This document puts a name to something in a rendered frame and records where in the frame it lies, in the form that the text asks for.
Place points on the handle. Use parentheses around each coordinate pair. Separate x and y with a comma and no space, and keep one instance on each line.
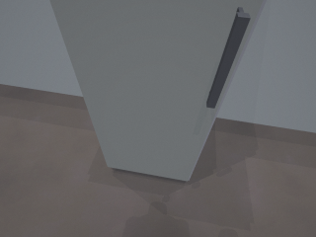
(237,32)

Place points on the fridge door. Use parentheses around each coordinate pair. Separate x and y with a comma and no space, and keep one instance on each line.
(145,69)

